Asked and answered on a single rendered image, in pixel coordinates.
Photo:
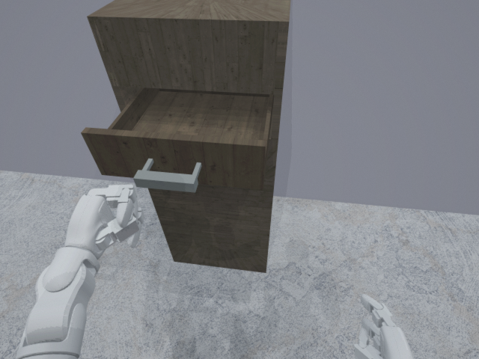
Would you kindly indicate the robot left hand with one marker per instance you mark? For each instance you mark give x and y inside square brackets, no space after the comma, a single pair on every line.
[93,226]

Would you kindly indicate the robot right hand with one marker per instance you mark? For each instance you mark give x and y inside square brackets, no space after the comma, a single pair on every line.
[389,341]

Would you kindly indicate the handle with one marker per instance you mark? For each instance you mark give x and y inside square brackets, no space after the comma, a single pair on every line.
[167,181]

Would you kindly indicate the drawer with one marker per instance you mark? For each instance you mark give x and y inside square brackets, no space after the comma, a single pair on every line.
[228,133]

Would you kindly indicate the cabinet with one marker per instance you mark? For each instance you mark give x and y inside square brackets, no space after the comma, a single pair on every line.
[236,46]

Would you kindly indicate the robot left forearm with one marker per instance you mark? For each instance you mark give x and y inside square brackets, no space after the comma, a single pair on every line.
[56,324]

